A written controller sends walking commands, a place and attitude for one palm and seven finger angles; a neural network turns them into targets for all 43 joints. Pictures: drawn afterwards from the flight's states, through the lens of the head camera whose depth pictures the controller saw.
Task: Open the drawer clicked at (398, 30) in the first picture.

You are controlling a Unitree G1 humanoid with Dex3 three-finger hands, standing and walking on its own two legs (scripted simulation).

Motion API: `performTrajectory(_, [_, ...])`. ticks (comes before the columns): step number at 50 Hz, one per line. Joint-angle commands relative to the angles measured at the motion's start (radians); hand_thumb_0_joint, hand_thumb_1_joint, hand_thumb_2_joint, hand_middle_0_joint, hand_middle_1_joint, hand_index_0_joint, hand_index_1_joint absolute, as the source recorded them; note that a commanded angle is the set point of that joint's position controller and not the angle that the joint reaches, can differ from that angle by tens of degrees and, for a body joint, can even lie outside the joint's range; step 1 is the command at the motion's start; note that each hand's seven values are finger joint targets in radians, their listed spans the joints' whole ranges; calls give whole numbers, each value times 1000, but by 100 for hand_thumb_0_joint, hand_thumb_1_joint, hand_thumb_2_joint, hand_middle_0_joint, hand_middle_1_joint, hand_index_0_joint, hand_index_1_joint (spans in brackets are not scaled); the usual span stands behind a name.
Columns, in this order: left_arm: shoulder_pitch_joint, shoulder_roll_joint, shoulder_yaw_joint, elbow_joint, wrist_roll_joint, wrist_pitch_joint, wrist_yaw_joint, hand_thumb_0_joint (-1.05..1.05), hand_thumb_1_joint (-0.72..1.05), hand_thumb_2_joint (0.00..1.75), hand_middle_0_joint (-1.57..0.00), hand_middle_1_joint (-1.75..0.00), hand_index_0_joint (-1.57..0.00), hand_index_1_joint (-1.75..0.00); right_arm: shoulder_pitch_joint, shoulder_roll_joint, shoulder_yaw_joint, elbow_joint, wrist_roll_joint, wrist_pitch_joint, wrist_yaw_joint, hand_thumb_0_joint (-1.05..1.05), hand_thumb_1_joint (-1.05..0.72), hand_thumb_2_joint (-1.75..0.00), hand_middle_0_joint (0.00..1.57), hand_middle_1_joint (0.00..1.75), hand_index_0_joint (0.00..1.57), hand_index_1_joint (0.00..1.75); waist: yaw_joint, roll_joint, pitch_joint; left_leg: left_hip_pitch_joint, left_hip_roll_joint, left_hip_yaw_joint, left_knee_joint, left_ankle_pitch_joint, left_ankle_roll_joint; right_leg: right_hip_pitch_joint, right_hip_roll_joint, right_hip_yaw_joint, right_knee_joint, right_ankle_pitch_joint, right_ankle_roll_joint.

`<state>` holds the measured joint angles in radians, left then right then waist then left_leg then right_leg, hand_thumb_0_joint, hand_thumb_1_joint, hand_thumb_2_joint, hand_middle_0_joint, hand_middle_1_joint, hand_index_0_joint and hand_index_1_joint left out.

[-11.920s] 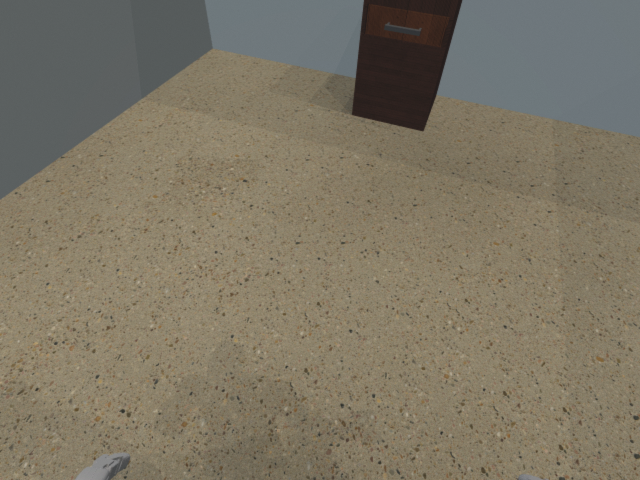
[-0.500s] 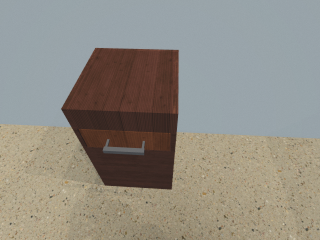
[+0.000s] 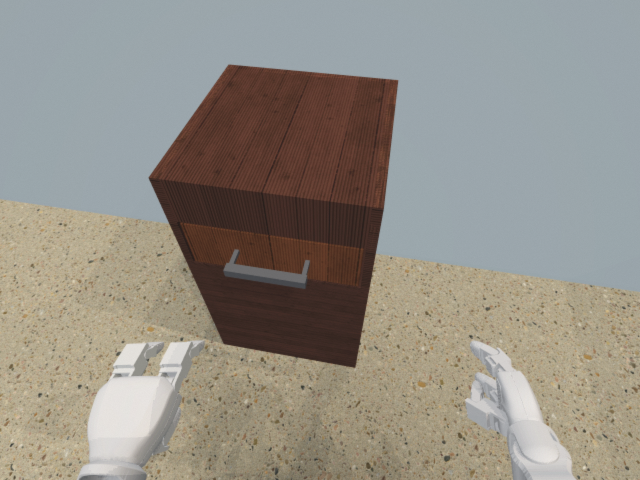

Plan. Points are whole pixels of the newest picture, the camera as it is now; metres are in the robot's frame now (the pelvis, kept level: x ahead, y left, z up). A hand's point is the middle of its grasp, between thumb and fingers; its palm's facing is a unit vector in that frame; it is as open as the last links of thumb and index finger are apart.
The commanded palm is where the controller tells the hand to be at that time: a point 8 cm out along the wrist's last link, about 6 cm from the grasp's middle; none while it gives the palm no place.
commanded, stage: raise the hand with hooked fingers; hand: left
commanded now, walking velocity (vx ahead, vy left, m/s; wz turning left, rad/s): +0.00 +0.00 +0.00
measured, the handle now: (268, 267) +0.52 +0.22 -0.20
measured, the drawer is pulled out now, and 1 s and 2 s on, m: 0.00 0.00 0.00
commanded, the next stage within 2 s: move the hooked fingers above the handle in 1.32 s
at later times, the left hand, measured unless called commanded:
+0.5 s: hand (156, 308) +0.27 +0.26 +0.05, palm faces +0.08 -0.08 -0.99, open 12.5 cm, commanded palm +0.25 +0.26 +0.11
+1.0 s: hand (143, 237) +0.33 +0.29 +0.12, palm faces +0.02 -0.07 -1.00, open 13.8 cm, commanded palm +0.30 +0.28 +0.16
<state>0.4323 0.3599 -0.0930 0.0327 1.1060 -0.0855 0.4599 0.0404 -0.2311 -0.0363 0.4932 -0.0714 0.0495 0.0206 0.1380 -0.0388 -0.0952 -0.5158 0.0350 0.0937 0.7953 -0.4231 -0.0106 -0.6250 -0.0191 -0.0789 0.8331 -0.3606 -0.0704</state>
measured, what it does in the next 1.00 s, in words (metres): stands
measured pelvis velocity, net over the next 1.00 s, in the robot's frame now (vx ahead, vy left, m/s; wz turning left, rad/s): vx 0.02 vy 0.04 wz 0.01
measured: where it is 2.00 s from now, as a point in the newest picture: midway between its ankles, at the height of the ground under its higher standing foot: outside the picture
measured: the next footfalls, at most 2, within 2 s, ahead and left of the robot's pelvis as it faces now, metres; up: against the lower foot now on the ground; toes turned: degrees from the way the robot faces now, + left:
none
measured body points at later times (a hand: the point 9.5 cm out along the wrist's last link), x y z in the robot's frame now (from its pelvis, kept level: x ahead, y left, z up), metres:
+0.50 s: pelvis +0.02 +0.02 +0.02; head +0.06 +0.00 +0.47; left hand +0.26 +0.26 +0.11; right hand +0.19 -0.23 -0.09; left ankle -0.02 +0.13 -0.70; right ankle +0.04 -0.08 -0.70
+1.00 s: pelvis +0.02 +0.04 +0.04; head +0.04 +0.01 +0.49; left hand +0.32 +0.29 +0.17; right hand +0.23 -0.17 -0.07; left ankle -0.02 +0.13 -0.70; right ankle +0.04 -0.08 -0.70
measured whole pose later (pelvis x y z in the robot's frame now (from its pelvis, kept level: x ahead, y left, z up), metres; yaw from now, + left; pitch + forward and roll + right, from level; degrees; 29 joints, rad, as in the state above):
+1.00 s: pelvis +0.02 +0.04 +0.04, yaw +1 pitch +2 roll +0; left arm -0.11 0.49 -0.07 0.12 0.94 -0.01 0.08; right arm 0.13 -0.23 0.01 0.59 0.01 0.11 0.00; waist 0.08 0.08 -0.02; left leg -0.19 -0.01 0.08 0.44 -0.29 0.03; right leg -0.28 -0.03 -0.08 0.46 -0.22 -0.01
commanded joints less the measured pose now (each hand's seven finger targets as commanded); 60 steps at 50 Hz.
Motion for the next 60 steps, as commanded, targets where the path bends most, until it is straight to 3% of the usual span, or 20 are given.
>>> performTrajectory(1, [-347, 147, 110, -244, 1, -44, 70, 0, 20, 60, -25, -75, -25, -75, -36, -80, -19, -104, -10, -42, 3, 0, -90, -90, 20, 30, 20, 30, -127, 63, -141, 94, -72, -79, -7, 152, 44, -13, 11, 216, -190, 2, 3])
performTrajectory(4, [-203, 96, 96, -117, -50, 61, 6, 0, 13, 57, -25, -80, -25, -80, -42, -86, -16, -105, 15, -30, 6, 0, -90, -90, 20, 30, 20, 30, -95, 36, -175, 45, -67, -70, -84, 205, 43, 176, 18, 148, -193, 153, 17])
performTrajectory(7, [-88, 107, 96, -110, -123, 146, -96, 0, 6, 54, -26, -84, -26, -84, -46, -90, -2, -124, 48, -17, -11, 0, -90, -90, 20, 30, 20, 30, -54, -90, -191, 21, -62, -55, -164, 271, 39, 378, 16, 150, -219, 306, 33])
performTrajectory(8, [-93, 107, 82, -96, -137, 158, -132, 0, 4, 53, -26, -86, -26, -86, -62, -90, 11, -123, 55, -13, -15, 0, -90, -90, 20, 30, 20, 30, -54, -148, -152, -4, -62, -58, -194, 216, 39, 392, 6, 159, -246, 244, 43])
performTrajectory(11, [-125, 174, 136, -183, -121, 129, -170, 0, -3, 50, -27, -90, -27, -90, -48, -92, 14, -116, 45, -19, -23, 0, -90, -90, 20, 30, 20, 30, -35, -69, -142, 41, -58, -53, -224, 275, 47, 435, 0, 161, -250, 302, 35])
performTrajectory(14, [-219, 228, 197, -287, -83, 62, -139, 0, -10, 47, -27, -94, -27, -94, -25, -92, 3, -102, 22, -23, -24, 0, -90, -90, 20, 30, 20, 30, -32, -3, -196, 95, -56, -62, -232, 346, 48, 456, 2, 161, -240, 382, 25])
performTrajectory(18, [-299, 215, 204, -329, -83, -7, -74, 0, -20, 43, -28, -100, -28, -100, 16, -90, -22, -73, 16, -32, -23, 0, -90, -90, 20, 30, 20, 30, -67, 111, -221, 189, -55, -64, -211, 394, 43, 366, 5, 149, -238, 377, 13])
performTrajectory(23, [-393, 200, 176, -220, -97, 32, -55, 0, -31, 38, -29, -108, -29, -108, 11, -111, -39, -48, 37, -34, -18, 0, -90, -90, 20, 30, 20, 30, -93, 103, -180, 199, -44, -66, -225, 373, 39, 309, 10, 89, -247, 316, 18])
performTrajectory(28, [-434, 206, 128, -186, -134, 121, -150, 0, -43, 33, -29, -115, -29, -115, -12, -122, -37, -60, 64, -23, -25, 0, -90, -90, 20, 30, 20, 30, -71, 45, -208, 227, -39, -65, -282, 430, 41, 421, 7, 80, -279, 377, 26])
performTrajectory(32, [-488, 236, 127, -176, -144, 138, -233, 0, -50, 30, -30, -120, -30, -120, -24, -118, -20, -68, 69, -8, -29, 0, -90, -90, 20, 30, 20, 30, -62, 18, -155, 248, -38, -64, -326, 455, 45, 463, 8, 74, -316, 389, 29])
performTrajectory(37, [-653, 280, 144, -154, -129, 111, -284, 0, -50, 30, -30, -120, -30, -120, -23, -109, -2, -62, 71, 9, -33, 0, -90, -90, 20, 30, 20, 30, -71, 58, -99, 286, -40, -59, -363, 437, 43, 455, 13, 68, -360, 357, 25])
performTrajectory(39, [-725, 318, 166, -178, -126, 93, -289, 0, -50, 30, -30, -120, -30, -120, -17, -109, -1, -60, 69, 11, -34, 0, -90, -90, 20, 30, 20, 30, -69, 117, -143, 321, -39, -68, -373, 472, 37, 480, 14, 68, -366, 366, 18])
performTrajectory(41, [-758, 311, 156, -169, -133, 79, -297, 0, -50, 30, -30, -120, -30, -120, -10, -103, -2, -53, 72, 10, -33, 0, -90, -90, 20, 30, 20, 30, -72, 134, -164, 351, -38, -70, -377, 499, 37, 486, 15, 62, -376, 375, 18])
performTrajectory(46, [-828, 325, 151, -118, -169, 65, -339, 0, -50, 30, -30, -120, -30, -120, -1, -113, -2, -41, 81, 14, -34, 0, -90, -90, 20, 30, 20, 30, -84, 93, -149, 350, -37, -75, -401, 505, 35, 497, 17, 54, -405, 380, 21])
performTrajectory(50, [-700, 268, 119, -31, -199, 68, -393, 0, -50, 30, -30, -120, -30, -120, 12, -122, -3, -54, 87, 23, -25, 0, -90, -90, 20, 30, 20, 30, -71, 13, -133, 312, -38, -64, -414, 507, 39, 526, 16, 49, -414, 402, 27])
performTrajectory(52, [-692, 280, 128, -52, -205, 54, -410, 0, -50, 30, -30, -120, -30, -120, 13, -129, -8, -61, 85, 31, -21, 0, -90, -90, 20, 30, 20, 30, -66, 11, -135, 310, -37, -63, -417, 512, 40, 529, 15, 50, -415, 408, 27])
performTrajectory(54, [-690, 299, 149, -91, -205, 30, -409, 0, -50, 30, -30, -120, -30, -120, 10, -131, -10, -67, 82, 29, -17, 0, -90, -90, 20, 30, 20, 30, -62, 34, -152, 320, -34, -67, -415, 522, 41, 533, 16, 57, -417, 409, 25])
performTrajectory(57, [-740, 343, 193, -208, -190, -28, -368, 0, -50, 30, -30, -120, -30, -120, 26, -128, -19, -64, 71, 23, -19, 0, -90, -90, 20, 30, 20, 30, -53, 98, -236, 369, -29, -80, -401, 607, 38, 542, 13, 62, -400, 439, 21])
performTrajectory(59, [-740, 377, 238, -225, -182, -48, -326, 0, -50, 30, -30, -120, -30, -120, 29, -127, -21, -58, 68, 16, -21, 0, -90, -90, 20, 30, 20, 30, -50, 138, -228, 371, -28, -90, -396, 622, 31, 527, 17, 65, -398, 436, 17])
performTrajectory(60, [-749, 359, 230, -223, -177, -53, -307, 0, -50, 30, -30, -120, -30, -120, 38, -121, -21, -49, 68, 15, -21, 0, -90, -90, 20, 30, 20, 30, -54, 135, -233, 373, -26, -94, -398, 624, 28, 514, 16, 57, -393, 419, 16])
